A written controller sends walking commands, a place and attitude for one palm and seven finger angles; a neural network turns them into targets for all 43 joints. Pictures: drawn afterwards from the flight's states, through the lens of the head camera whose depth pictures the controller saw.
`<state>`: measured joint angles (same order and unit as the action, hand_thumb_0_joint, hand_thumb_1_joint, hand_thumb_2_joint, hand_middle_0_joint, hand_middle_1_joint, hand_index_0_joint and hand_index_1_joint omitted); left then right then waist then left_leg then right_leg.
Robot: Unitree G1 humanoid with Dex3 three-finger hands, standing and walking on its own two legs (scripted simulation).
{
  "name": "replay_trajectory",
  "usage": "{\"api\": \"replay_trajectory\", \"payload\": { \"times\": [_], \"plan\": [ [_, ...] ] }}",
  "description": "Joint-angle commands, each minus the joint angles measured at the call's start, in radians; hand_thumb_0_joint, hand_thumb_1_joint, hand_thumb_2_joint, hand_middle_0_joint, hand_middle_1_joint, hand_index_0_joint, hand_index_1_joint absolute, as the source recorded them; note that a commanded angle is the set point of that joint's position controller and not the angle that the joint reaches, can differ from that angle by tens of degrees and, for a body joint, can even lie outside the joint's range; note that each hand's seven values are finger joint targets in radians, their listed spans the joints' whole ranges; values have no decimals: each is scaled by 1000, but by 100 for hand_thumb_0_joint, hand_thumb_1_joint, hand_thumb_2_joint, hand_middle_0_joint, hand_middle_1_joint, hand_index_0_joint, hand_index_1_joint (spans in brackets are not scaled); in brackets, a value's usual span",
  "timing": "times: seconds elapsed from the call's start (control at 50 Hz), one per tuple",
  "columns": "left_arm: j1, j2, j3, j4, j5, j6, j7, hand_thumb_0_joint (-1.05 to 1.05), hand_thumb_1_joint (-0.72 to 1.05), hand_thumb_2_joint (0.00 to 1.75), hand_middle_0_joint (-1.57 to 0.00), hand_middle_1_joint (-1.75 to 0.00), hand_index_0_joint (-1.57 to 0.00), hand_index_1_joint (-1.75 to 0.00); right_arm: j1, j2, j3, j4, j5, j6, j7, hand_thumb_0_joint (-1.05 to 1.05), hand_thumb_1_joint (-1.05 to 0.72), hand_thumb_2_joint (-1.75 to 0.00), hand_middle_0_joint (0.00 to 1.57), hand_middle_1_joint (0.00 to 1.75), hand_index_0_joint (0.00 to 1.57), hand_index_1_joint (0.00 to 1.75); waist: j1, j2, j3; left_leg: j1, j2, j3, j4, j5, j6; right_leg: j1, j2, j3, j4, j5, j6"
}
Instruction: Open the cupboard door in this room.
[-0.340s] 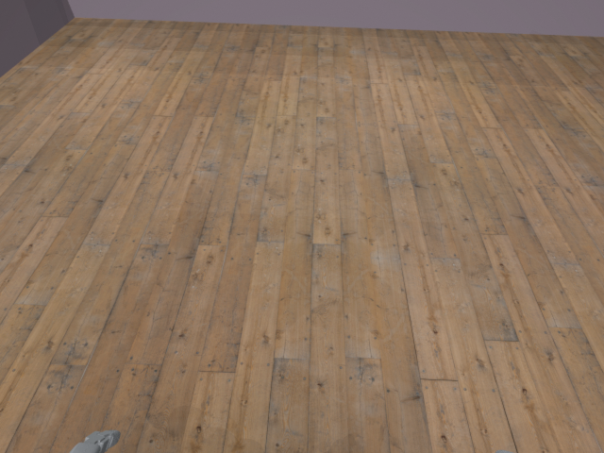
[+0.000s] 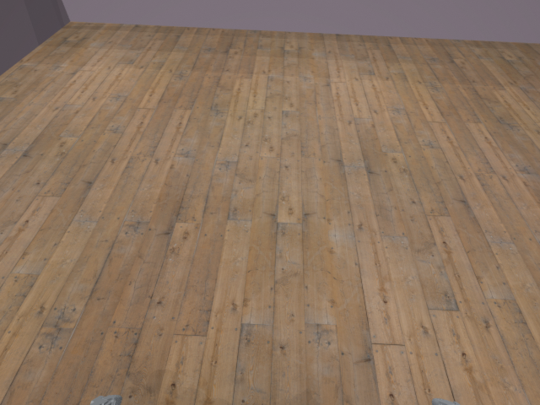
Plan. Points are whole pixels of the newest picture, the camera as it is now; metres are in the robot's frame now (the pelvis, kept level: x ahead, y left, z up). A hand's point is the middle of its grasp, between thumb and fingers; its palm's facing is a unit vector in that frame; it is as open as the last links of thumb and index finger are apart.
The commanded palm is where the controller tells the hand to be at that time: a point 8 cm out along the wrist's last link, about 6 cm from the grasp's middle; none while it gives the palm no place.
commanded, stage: stand and wait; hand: left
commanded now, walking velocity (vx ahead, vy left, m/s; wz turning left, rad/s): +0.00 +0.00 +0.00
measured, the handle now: out of the picture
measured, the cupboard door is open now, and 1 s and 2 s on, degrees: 0 0 0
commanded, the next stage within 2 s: turn or walk to find it in 0.56 s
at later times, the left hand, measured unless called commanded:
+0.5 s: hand out of the picture +0.06 +0.24 -0.15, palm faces -0.03 -0.94 -0.34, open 7.4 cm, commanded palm none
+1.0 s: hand out of the picture +0.00 +0.21 -0.19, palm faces +0.09 -0.97 -0.24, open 7.4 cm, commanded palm none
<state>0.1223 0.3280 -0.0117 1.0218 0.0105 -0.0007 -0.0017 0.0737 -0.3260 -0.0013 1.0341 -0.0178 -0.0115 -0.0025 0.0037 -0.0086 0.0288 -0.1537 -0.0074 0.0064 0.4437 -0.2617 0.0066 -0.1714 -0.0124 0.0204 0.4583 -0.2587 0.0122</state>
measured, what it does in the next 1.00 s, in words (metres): stands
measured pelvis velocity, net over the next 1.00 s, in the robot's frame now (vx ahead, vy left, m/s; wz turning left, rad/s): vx -0.04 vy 0.00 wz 0.11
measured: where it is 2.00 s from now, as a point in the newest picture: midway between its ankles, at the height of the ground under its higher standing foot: outside the picture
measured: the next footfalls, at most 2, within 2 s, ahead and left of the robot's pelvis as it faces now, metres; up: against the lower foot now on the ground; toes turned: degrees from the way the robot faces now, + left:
right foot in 1.22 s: -0.01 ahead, -0.13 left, +0.00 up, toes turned +12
left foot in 1.60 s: -0.11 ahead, +0.11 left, +0.00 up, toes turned +29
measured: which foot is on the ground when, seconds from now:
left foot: down 0.00-1.00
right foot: down 0.00-0.96, up 0.98-1.00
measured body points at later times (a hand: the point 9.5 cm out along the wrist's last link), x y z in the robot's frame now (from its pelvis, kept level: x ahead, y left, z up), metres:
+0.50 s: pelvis -0.02 -0.01 +0.00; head -0.02 -0.01 +0.45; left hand +0.06 +0.29 -0.12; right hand +0.05 -0.31 -0.13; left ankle -0.01 +0.12 -0.74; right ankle -0.01 -0.13 -0.74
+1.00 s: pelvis -0.04 +0.00 -0.02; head -0.01 +0.02 +0.43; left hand +0.00 +0.26 -0.17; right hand +0.03 -0.24 -0.16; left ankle -0.01 +0.12 -0.74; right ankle -0.01 -0.13 -0.73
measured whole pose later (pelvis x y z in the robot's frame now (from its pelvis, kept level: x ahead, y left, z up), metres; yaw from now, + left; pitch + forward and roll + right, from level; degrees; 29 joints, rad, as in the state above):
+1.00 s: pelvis -0.04 +0.00 -0.02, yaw +6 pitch +0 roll +0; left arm 0.19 0.25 0.02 0.97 0.01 0.06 0.02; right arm 0.22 -0.21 -0.02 0.99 -0.02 0.04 0.01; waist -0.01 -0.03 0.06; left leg -0.35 -0.06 -0.08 0.63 -0.27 0.02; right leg -0.35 -0.05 -0.05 0.70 -0.38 0.02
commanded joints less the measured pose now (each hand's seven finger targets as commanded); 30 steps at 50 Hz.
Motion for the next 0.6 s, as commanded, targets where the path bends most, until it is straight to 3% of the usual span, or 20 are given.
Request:
{"api": "replay_trajectory", "payload": {
  "times": [0.0, 0.28, 0.42, 0.58],
  "plan": [
    [-48, 214, 50, -62, 0, -26, 16, 0, 90, 90, -20, -30, -20, -30, -40, -210, -49, -56, 3, -24, -14, 0, -90, -90, 20, 30, 20, 30, -7, 4, -97, 31, 115, -85, -70, 243, 29, 29, -109, 79, -66, 251, -46],
    [-37, 225, 46, -13, -3, -27, 13, 0, 90, 90, -20, -30, -20, -30, -18, -223, -41, -3, 7, -24, -12, 0, -90, -90, 20, 30, 20, 30, -3, 7, -73, 26, 122, -94, -111, 167, 25, 28, -110, 94, -117, 169, -46],
    [-47, 224, 45, -6, -1, -24, 11, 0, 90, 90, -20, -30, -20, -30, -8, -228, -39, 12, 7, -22, -10, 0, -90, -90, 20, 30, 20, 30, -3, 1, -28, -2, 122, -103, -137, 104, 24, 2, -104, 99, -143, 82, -43],
    [-43, 225, 50, -10, 1, -22, 11, 0, 90, 90, -20, -30, -20, -30, 2, -226, -41, 10, 6, -22, -6, 0, -90, -90, 20, 30, 20, 30, -2, 6, -42, -15, 119, -116, -129, 106, 26, 3, -109, 89, -136, 55, -40]
  ]
}}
